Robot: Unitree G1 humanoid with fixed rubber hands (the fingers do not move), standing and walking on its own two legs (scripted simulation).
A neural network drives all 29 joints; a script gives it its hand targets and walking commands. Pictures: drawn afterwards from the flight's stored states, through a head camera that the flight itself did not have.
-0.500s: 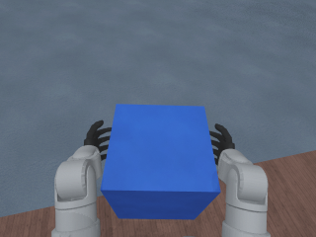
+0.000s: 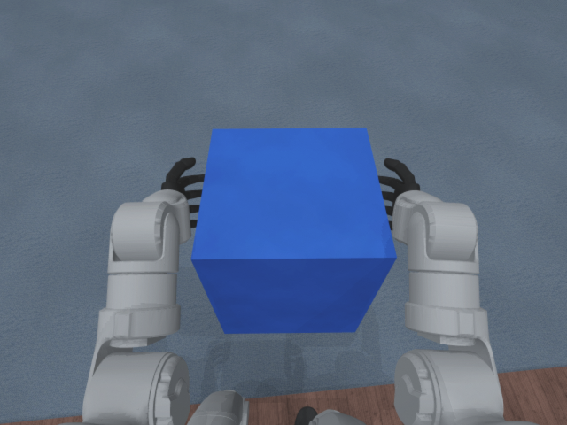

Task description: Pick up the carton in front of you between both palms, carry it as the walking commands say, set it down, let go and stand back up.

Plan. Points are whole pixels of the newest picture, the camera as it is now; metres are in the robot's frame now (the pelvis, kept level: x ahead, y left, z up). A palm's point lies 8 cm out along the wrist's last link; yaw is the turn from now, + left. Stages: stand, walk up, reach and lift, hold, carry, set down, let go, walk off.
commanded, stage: carry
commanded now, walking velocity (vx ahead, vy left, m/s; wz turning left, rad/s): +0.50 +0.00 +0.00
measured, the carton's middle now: (289, 239) +0.37 +0.01 +0.00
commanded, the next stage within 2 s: none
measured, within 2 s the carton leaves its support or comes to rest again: neither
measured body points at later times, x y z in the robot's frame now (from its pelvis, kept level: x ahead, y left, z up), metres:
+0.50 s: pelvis +0.36 +0.04 -0.07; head +0.40 +0.06 +0.38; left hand +0.75 +0.17 +0.02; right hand +0.72 -0.14 +0.03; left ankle +0.38 +0.08 -0.80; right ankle +0.24 -0.09 -0.67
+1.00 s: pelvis +0.68 +0.01 -0.06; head +0.74 +0.01 +0.39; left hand +1.03 +0.19 +0.03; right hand +1.06 -0.11 +0.03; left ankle +0.62 +0.14 -0.70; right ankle +0.71 -0.03 -0.80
